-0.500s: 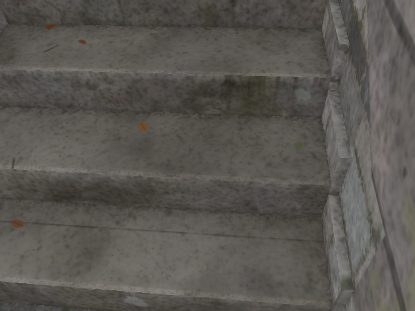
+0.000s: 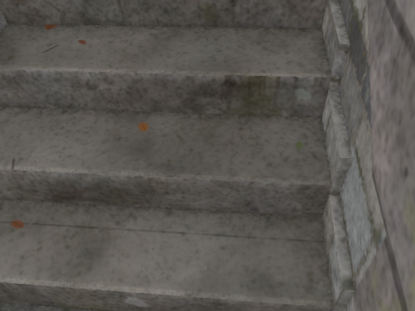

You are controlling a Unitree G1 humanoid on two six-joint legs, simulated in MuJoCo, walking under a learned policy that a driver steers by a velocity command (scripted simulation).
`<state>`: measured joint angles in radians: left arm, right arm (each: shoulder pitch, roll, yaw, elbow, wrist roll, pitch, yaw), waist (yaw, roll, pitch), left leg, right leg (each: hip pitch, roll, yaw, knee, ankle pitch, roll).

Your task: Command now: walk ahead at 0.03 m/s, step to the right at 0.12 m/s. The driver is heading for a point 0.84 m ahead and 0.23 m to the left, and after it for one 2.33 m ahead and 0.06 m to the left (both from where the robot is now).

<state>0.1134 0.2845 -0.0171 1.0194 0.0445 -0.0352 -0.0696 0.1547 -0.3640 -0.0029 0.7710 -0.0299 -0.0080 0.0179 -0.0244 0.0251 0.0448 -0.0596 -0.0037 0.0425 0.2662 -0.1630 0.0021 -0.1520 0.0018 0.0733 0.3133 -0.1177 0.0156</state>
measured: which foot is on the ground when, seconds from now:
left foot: down 0.00-1.00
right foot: down 0.00-1.00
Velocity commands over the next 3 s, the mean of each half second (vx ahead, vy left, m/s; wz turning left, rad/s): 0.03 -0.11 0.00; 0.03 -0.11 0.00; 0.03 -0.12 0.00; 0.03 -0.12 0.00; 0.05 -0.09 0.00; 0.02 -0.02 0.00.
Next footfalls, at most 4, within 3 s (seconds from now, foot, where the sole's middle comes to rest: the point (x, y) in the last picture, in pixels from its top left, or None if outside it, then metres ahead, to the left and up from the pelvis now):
none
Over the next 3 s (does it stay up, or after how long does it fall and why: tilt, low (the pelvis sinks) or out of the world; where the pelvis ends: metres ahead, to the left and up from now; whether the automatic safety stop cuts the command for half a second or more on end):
stays up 0.01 0.02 0.00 its command is cut before an obstacle from the start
